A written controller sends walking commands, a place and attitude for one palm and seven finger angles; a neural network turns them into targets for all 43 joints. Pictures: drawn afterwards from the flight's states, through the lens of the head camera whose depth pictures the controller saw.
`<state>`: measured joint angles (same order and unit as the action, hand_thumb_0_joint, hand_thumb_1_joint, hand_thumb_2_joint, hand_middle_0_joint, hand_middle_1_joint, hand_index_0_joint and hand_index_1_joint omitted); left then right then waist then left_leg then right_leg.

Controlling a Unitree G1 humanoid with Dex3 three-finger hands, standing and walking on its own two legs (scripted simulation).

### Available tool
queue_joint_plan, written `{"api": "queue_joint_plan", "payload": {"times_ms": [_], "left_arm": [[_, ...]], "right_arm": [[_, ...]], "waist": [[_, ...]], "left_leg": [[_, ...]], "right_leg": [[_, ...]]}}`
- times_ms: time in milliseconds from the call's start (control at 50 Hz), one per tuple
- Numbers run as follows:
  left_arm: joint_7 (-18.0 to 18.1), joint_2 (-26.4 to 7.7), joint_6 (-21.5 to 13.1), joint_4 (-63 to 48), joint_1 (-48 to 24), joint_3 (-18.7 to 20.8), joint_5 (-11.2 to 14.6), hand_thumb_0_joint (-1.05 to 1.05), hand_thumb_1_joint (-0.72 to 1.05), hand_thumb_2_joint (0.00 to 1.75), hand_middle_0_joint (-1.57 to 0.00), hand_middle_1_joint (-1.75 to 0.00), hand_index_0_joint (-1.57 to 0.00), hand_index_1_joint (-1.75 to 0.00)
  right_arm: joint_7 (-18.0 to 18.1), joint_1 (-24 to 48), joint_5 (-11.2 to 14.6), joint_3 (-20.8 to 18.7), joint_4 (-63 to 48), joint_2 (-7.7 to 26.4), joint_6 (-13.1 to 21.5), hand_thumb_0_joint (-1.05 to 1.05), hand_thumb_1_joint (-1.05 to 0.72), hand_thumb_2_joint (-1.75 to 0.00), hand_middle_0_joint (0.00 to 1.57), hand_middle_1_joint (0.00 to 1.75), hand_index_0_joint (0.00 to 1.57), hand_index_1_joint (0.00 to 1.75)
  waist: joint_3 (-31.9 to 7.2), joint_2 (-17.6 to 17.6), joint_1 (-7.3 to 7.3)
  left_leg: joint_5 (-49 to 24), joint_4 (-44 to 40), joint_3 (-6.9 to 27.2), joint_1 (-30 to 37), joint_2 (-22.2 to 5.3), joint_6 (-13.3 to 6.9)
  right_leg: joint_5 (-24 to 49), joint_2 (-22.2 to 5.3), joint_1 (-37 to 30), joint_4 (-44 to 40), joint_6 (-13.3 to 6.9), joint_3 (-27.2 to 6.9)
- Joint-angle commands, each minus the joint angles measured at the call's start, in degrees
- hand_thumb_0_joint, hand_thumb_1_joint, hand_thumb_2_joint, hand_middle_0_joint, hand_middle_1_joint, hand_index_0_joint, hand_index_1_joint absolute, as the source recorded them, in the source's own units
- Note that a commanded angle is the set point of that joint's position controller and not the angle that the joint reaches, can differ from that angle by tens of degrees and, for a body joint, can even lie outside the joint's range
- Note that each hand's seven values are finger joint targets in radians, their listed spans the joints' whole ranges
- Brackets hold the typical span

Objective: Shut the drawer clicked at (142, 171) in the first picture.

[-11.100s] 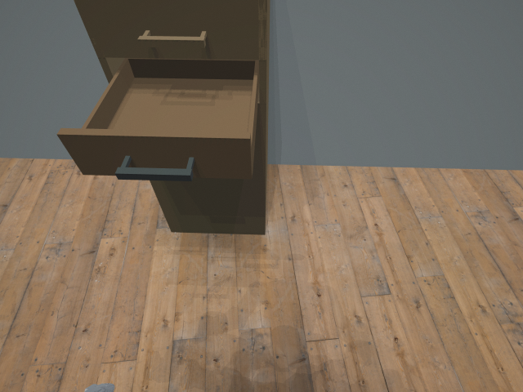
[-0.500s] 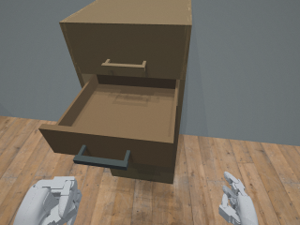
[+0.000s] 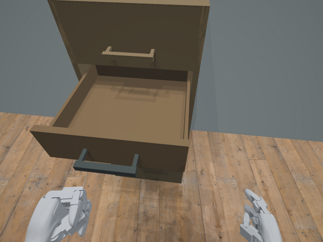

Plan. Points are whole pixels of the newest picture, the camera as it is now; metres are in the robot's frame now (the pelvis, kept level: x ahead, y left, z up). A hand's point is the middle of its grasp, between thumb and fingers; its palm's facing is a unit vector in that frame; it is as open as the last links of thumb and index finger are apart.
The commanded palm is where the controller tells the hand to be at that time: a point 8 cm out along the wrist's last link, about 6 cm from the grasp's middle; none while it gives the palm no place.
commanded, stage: bring the fist close to the handle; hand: left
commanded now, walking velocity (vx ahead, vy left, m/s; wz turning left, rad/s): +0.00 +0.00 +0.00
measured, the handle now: (107, 161) +0.30 +0.16 +0.05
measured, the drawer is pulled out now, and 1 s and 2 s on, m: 0.30 0.30 0.22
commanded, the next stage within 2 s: push the drawer shut in 0.84 s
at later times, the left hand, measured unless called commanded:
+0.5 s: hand (107, 199) +0.21 +0.14 +0.04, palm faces -0.07 -1.00 -0.03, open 3.3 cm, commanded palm +0.18 +0.20 +0.05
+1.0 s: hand (108, 199) +0.21 +0.14 +0.05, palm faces -0.04 -1.00 -0.05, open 3.3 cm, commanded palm +0.19 +0.20 +0.05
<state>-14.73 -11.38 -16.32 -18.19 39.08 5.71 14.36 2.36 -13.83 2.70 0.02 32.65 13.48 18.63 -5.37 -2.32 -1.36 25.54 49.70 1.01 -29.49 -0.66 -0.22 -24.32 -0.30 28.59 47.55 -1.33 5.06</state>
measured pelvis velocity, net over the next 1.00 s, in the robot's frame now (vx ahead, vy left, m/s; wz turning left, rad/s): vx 0.01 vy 0.00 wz -0.01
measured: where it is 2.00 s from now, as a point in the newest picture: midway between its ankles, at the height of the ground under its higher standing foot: outside the picture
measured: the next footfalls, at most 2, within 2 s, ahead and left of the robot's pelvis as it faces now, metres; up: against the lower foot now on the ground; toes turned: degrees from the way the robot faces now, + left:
none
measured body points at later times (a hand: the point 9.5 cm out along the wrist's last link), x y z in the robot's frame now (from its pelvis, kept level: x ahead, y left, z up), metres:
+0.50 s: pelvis -0.01 +0.02 -0.03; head +0.04 +0.01 +0.42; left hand +0.20 +0.20 +0.05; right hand +0.17 -0.21 -0.10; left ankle +0.00 +0.12 -0.70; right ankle +0.00 -0.10 -0.70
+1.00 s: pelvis +0.01 +0.00 -0.03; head +0.06 -0.01 +0.42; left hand +0.20 +0.19 +0.05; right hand +0.19 -0.23 -0.10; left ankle +0.00 +0.12 -0.70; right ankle +0.00 -0.11 -0.70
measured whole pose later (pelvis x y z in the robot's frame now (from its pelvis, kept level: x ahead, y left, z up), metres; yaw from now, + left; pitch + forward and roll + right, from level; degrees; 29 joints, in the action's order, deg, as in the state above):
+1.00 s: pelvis +0.01 +0.00 -0.03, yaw +0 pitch +13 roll -1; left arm -6.7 -10.0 -18.7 -14.7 32.6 -0.2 9.6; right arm 1.0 -14.7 1.5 0.1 26.0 13.5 8.2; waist -7.7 -2.6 0.7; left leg 30.0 58.9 0.7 -41.3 -0.5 -0.5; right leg -28.8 -0.7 40.7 57.0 -1.1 4.6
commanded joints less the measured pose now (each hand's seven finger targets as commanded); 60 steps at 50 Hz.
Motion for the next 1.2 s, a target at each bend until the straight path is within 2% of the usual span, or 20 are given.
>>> {"api": "queue_joint_plan", "payload": {"times_ms": [0,40,80,120,180,240,280,340,380,420,480,520,600,660,700,760,880,920,1080,1180], "left_arm": [[1.1,-3.6,-4.7,-11.4,-0.5,2.0,0.2,0.0,0.9,0.9,-1.4,-1.6,-1.4,-1.6],[1.7,-3.0,-4.7,-11.7,-2.7,0.7,-0.1,0.0,0.9,0.9,-1.4,-1.6,-1.4,-1.6],[2.7,-3.4,-4.4,-10.2,-3.2,0.9,-0.8,0.0,0.9,0.9,-1.4,-1.6,-1.4,-1.6],[3.2,-1.8,-4.3,-11.0,-6.0,-1.9,-1.5,0.0,0.9,0.9,-1.4,-1.6,-1.4,-1.6],[5.0,-2.8,-4.2,-10.4,-6.8,-1.5,-2.8,0.0,0.9,0.9,-1.4,-1.6,-1.4,-1.6],[6.0,-1.2,-4.1,-9.9,-7.6,-3.2,-3.1,0.0,0.9,0.9,-1.4,-1.6,-1.4,-1.6],[6.9,-1.8,-3.9,-8.3,-8.0,-2.7,-3.8,0.0,0.9,0.9,-1.4,-1.6,-1.4,-1.6],[7.7,-0.4,-4.2,-7.9,-11.1,-5.2,-4.5,0.0,0.9,0.9,-1.4,-1.6,-1.4,-1.6],[8.6,-2.0,-4.4,-6.6,-11.5,-3.6,-5.0,0.0,0.9,0.9,-1.4,-1.6,-1.4,-1.6],[8.8,-0.3,-4.9,-6.9,-13.5,-5.6,-5.2,0.0,0.9,0.9,-1.4,-1.6,-1.4,-1.6],[9.5,-2.8,-4.8,-8.1,-11.5,-3.0,-4.8,0.0,0.9,0.9,-1.4,-1.6,-1.4,-1.6],[9.6,-2.0,-4.6,-9.0,-10.4,-3.6,-4.6,0.0,0.9,0.9,-1.4,-1.6,-1.4,-1.6],[9.7,-1.9,-4.0,-7.1,-10.7,-3.5,-4.5,0.0,0.9,0.9,-1.4,-1.6,-1.4,-1.6],[9.0,-2.1,-4.2,-7.4,-11.0,-3.4,-4.0,0.0,0.9,0.9,-1.4,-1.6,-1.4,-1.6],[9.0,-2.4,-4.5,-7.4,-10.7,-2.9,-3.9,0.0,0.9,0.9,-1.4,-1.6,-1.4,-1.6],[8.5,-2.0,-5.3,-8.8,-8.4,-3.3,-3.5,0.0,0.9,0.9,-1.4,-1.6,-1.4,-1.6],[8.4,-2.9,-5.9,-8.3,-6.9,-2.5,-3.9,0.0,0.9,0.9,-1.4,-1.6,-1.4,-1.6],[8.2,-1.4,-6.2,-8.9,-5.9,-3.9,-3.8,0.0,0.9,0.9,-1.4,-1.6,-1.4,-1.6],[8.4,-3.8,-6.6,-6.7,-14.8,-2.5,-4.2,0.0,0.9,0.9,-1.4,-1.6,-1.4,-1.6],[7.8,-5.4,-5.0,-3.3,-17.7,0.3,-3.2,0.0,0.9,0.9,-1.4,-1.6,-1.4,-1.6]], "right_arm": [[-0.2,6.1,0.0,-2.3,-10.4,5.7,2.8,0.0,-0.9,-0.9,0.2,0.3,0.2,0.3],[-0.4,5.8,-0.1,-2.3,-10.8,5.9,2.3,0.0,-0.9,-0.9,0.2,0.3,0.2,0.3],[-0.4,5.8,-0.4,-2.3,-10.8,6.0,1.5,0.0,-0.9,-0.9,0.2,0.3,0.2,0.3],[-0.5,5.2,-0.5,-2.0,-11.9,6.3,0.7,0.0,-0.9,-0.9,0.2,0.3,0.2,0.3],[-0.5,4.8,-0.7,-2.0,-12.6,6.3,-0.4,0.0,-0.9,-0.9,0.2,0.3,0.2,0.3],[-0.7,3.9,-0.8,-2.0,-13.5,6.2,-1.5,0.0,-0.9,-0.9,0.2,0.3,0.2,0.3],[-0.7,3.9,-0.9,-2.0,-13.6,6.4,-2.5,0.0,-0.9,-0.9,0.2,0.3,0.2,0.3],[-0.9,3.3,-1.1,-1.7,-14.5,6.4,-3.1,0.0,-0.9,-0.9,0.2,0.3,0.2,0.3],[-0.9,2.9,-1.3,-1.8,-14.4,6.8,-3.9,0.0,-0.9,-0.9,0.2,0.3,0.2,0.3],[-1.1,2.7,-1.4,-1.6,-15.1,6.7,-4.3,0.0,-0.9,-0.9,0.2,0.3,0.2,0.3],[-1.0,2.6,-1.3,-1.9,-15.6,6.7,-5.1,0.0,-0.9,-0.9,0.2,0.3,0.2,0.3],[-1.1,2.2,-1.1,-1.9,-15.9,6.3,-5.5,0.0,-0.9,-0.9,0.2,0.3,0.2,0.3],[-1.0,2.1,-1.0,-1.9,-15.6,6.5,-6.5,0.0,-0.9,-0.9,0.2,0.3,0.2,0.3],[-1.0,1.9,-0.9,-1.9,-15.8,6.7,-6.6,0.0,-0.9,-0.9,0.2,0.3,0.2,0.3],[-0.7,1.7,-1.0,-2.0,-15.6,6.6,-6.7,0.0,-0.9,-0.9,0.2,0.3,0.2,0.3],[-0.9,1.4,-0.9,-2.1,-15.8,6.2,-6.4,0.0,-0.9,-0.9,0.2,0.3,0.2,0.3],[-1.0,1.9,-0.8,-2.4,-15.5,6.1,-7.0,0.0,-0.9,-0.9,0.2,0.3,0.2,0.3],[-1.1,2.0,-0.8,-2.4,-16.0,5.9,-7.0,0.0,-0.9,-0.9,0.2,0.3,0.2,0.3],[-0.5,1.8,-1.1,-1.9,-15.2,6.8,-7.3,0.0,-0.9,-0.9,0.2,0.3,0.2,0.3],[-0.3,1.8,-0.9,-1.8,-14.7,7.0,-7.7,0.0,-0.9,-0.9,0.2,0.3,0.2,0.3]], "waist": [[-4.7,1.9,0.85],[-4.7,0.0,1.21],[-4.6,2.5,1.49],[-4.6,1.3,2.11],[-6.3,0.4,1.67],[-8.1,0.6,1.88],[-7.5,1.8,1.8],[-7.7,0.5,2.54],[-8.5,1.9,2.55],[-9.7,0.8,2.83],[-12.2,1.1,1.82],[-13.4,-0.1,1.84],[-10.6,2.5,2.8],[-10.6,1.7,3.13],[-11.0,2.5,3.16],[-13.0,0.8,2.63],[-11.1,1.5,2.9],[-11.3,2.0,2.85],[-10.4,2.2,4.31],[-12.4,2.8,3.69]], "left_leg": [[-13.0,-5.9,0.6,0.1,1.5,-1.4],[-12.1,-5.6,0.9,-0.5,1.4,-1.2],[-11.0,-5.2,1.3,-1.8,1.2,-1.3],[-10.0,-5.0,1.5,-2.4,1.2,-1.1],[-9.7,-4.5,1.8,-3.0,1.0,-1.0],[-11.4,-3.5,1.9,-3.2,0.8,-0.7],[-11.0,-3.2,2.0,-4.5,0.7,-0.6],[-10.2,-2.2,2.2,-5.3,0.7,-0.5],[-10.2,-1.5,2.4,-6.1,0.5,-0.5],[-10.3,-0.7,2.2,-6.4,0.6,-0.5],[-12.1,-0.7,1.9,-6.0,0.5,-0.5],[-13.8,-0.4,1.4,-5.3,0.5,-0.5],[-12.8,-0.2,1.3,-7.0,0.5,-0.7],[-11.7,0.1,1.0,-7.3,0.7,-0.8],[-12.3,0.4,0.9,-7.1,0.7,-0.9],[-15.6,0.7,0.8,-5.9,0.7,-0.8],[-15.2,1.3,0.4,-6.9,0.9,-1.0],[-15.2,1.5,0.3,-6.9,1.0,-1.0],[-10.9,2.5,0.4,-8.5,1.1,-1.3],[-12.1,2.0,0.0,-8.2,1.3,-1.3]], "right_leg": [[11.0,0.5,-1.4,-6.0,0.3,-1.6],[9.7,0.5,0.1,-4.8,0.2,-0.9],[8.3,0.6,1.0,-4.6,0.3,-0.9],[7.1,0.6,2.5,-3.3,0.3,-0.6],[6.0,0.7,3.4,-1.8,0.0,-0.4],[7.7,0.8,4.1,-0.2,0.0,-0.1],[7.2,0.9,4.7,0.2,-0.1,-0.1],[6.4,0.8,6.6,1.4,0.0,-0.1],[6.2,1.0,7.3,2.0,-0.1,-0.1],[6.5,0.8,8.0,2.8,-0.1,-0.3],[8.2,0.8,5.8,2.7,-0.2,-0.6],[10.1,0.7,4.9,2.7,-0.2,-0.8],[10.3,0.9,5.2,2.0,0.0,-0.9],[9.7,0.7,5.4,1.7,0.1,-1.1],[10.6,0.7,5.0,1.5,0.2,-1.3],[13.6,0.6,3.8,2.2,0.1,-1.2],[14.4,0.5,3.9,1.9,0.2,-1.7],[14.8,0.4,3.7,2.0,0.3,-1.8],[10.4,0.3,5.9,1.1,0.4,-3.0],[12.5,0.0,2.8,0.0,0.6,-3.8]]}}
